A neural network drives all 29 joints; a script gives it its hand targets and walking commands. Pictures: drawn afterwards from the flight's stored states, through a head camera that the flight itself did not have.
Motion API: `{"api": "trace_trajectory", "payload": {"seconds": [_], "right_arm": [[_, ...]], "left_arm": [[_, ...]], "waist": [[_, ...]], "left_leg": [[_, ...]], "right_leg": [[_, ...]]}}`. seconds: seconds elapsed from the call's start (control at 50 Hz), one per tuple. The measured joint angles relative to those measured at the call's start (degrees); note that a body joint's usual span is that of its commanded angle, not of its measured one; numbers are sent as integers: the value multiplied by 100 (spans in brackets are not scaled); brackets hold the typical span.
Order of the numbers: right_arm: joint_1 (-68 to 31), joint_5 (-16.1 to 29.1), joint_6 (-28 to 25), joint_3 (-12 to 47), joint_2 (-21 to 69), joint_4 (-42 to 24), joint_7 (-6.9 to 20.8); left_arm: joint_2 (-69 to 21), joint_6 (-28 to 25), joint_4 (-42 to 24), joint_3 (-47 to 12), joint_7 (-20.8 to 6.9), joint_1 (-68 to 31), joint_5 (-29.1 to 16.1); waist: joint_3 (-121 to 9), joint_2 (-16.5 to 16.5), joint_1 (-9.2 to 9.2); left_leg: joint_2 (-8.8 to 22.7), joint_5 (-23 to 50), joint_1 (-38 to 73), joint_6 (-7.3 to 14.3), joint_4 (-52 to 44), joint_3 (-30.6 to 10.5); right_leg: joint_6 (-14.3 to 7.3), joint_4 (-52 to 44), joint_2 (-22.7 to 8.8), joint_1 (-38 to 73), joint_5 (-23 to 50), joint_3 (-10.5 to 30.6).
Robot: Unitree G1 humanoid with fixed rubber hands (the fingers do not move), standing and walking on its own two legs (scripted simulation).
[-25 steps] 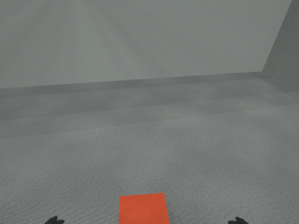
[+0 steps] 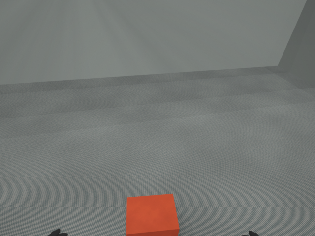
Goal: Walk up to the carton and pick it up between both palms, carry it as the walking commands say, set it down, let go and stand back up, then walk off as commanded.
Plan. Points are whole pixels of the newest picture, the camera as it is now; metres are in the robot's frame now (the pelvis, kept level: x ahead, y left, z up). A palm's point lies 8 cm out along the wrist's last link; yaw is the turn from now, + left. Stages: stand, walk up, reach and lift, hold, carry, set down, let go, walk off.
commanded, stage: stand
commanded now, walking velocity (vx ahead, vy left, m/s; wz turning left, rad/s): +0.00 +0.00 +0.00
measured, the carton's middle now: (151, 221) +0.48 +0.05 -0.66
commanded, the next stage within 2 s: walk off in 0.16 s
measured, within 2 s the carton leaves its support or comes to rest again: neither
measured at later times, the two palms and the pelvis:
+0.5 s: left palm out of the picture +0.08 +0.28 -0.09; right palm out of the picture +0.11 -0.25 -0.09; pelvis -0.01 +0.00 +0.00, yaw +0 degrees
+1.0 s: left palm out of the picture +0.02 +0.30 -0.12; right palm out of the picture +0.01 -0.23 -0.09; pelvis -0.07 +0.03 +0.01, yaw -4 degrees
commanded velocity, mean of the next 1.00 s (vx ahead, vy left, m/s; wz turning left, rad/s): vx -0.17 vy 0.00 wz -0.41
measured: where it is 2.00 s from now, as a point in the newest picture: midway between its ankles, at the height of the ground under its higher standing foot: outside the picture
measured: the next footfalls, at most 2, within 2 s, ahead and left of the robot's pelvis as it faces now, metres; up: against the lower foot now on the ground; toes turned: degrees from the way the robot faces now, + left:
right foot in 1.20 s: -0.09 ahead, -0.10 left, +0.00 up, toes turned -7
left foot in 1.68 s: -0.23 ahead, +0.15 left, +0.00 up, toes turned -17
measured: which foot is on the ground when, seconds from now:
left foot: down 0.00-1.00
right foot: down 0.00-0.80, up 0.82-1.00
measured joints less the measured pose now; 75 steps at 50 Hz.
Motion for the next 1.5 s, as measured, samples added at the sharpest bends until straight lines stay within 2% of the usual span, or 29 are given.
{"api": "trace_trajectory", "payload": {"seconds": [0.38, 0.58, 0.66, 0.74, 0.8, 0.84, 0.88, 0.94, 0.98, 1.08, 1.16, 1.2, 1.24, 1.26, 1.32, 1.36, 1.42, 1.5], "right_arm": [[0, 33, 5, 0, -11, 70, 0], [0, 74, 394, -1, -11, 71, -31], [0, 74, 480, -1, -11, 71, -88], [3, 74, 512, 0, -11, 71, -119], [3, 74, 492, 0, -10, 68, -145], [-1, 71, 476, 0, -7, 70, -150], [-1, 54, 507, -1, -8, 71, -163], [-8, 43, 563, -1, -7, 69, -229], [-60, 43, 572, 0, -6, 67, -260], [-131, 43, 552, 1, -5, 68, -291], [-130, 43, 562, 1, -4, 68, -295], [-144, 47, 582, 0, -2, 71, -296], [-154, 44, 726, -42, -4, 118, -297], [-155, 41, 822, -43, -4, 127, -297], [-155, 36, 853, -49, -6, 120, -296], [-155, 36, 854, -76, -8, 118, -297], [-153, 36, 849, -116, -9, 116, -296], [-165, 36, 850, -117, -10, 113, -279]], "left_arm": [[-5, 7, 42, 0, 0, 0, 0], [-429, 542, 44, -1, 0, 1, 0], [-452, 623, 42, 0, 0, 1, 0], [-452, 668, 43, 0, 0, 0, 0], [-454, 687, 41, 0, 0, -24, 0], [-453, 717, 47, 0, 13, -38, 1], [-439, 762, 46, 1, 21, -40, 1], [-380, 769, 43, 0, 21, -38, 0], [-350, 773, 41, 0, 21, -38, 0], [-342, 774, 39, -1, 21, -37, 0], [-398, 772, 35, -1, 21, -34, 0], [-395, 717, 36, 0, 20, -31, 0], [-469, 708, 43, -1, 20, -48, 0], [-503, 722, 44, 0, 20, -16, 0], [-526, 798, 41, 0, 20, 23, 0], [-528, 797, 39, 0, 20, -28, 0], [-543, 738, 36, -1, 20, -151, 0], [-585, 677, 39, -2, 23, -182, 0]], "waist": [[166, 13, 0], [578, 159, 0], [827, 191, 1], [1030, 199, 1], [1053, 224, -1], [1152, 239, 2], [1164, 293, 0], [1157, 281, 5], [1142, 251, 7], [1135, 182, 11], [1130, 261, 16], [1125, 289, 15], [1259, 361, 6], [1260, 353, 18], [1262, 285, 24], [1242, 259, 22], [1219, 254, 20], [1217, 229, 19]], "left_leg": [[0, 26, 0, 7, 0, 0], [2, 125, -2, -8, 0, 0], [1, 64, -33, -9, 79, 1], [8, -418, -110, -10, 540, 2], [93, -233, -64, 33, 470, 4], [143, -204, -69, 124, 464, 49], [251, -123, -70, 170, 358, 74], [324, 92, -82, 177, 120, 112], [366, 243, -138, 176, -33, 184], [462, 570, -350, 117, -236, 480], [546, 767, -566, 21, -214, 730], [569, 638, -808, -58, 97, 833], [499, -564, -1026, -105, 945, 719], [418, -868, -1136, -106, 1456, 662], [289, -837, -1304, -111, 2845, 642], [234, -687, -1306, -141, 3426, 639], [159, -641, -1236, -175, 3701, 630], [32, -844, -998, -186, 3518, 569]], "right_leg": [[0, 0, 0, 0, 25, 0], [56, -1, -2, -2, 131, 0], [58, -1, -1, -1, 187, 0], [98, -1, 0, -19, 246, 1], [198, 0, 28, -173, 310, 1], [202, 439, 101, -302, -256, 31], [202, 1504, 214, -560, -700, 31], [202, 2677, 223, -684, -715, 38], [202, 2953, 222, -690, -720, 42], [202, 2815, 219, -683, -727, 47], [202, 1560, 102, -465, -798, 54], [162, 702, 4, -301, -526, 82], [21, 851, 2, -352, -291, 95], [-9, 844, -19, -364, -250, 149], [-28, 691, -47, -415, -24, 364], [-30, 611, -44, -531, 150, 463], [-29, 520, -41, -781, 395, 525], [-29, 340, -39, -1022, 733, 583]]}}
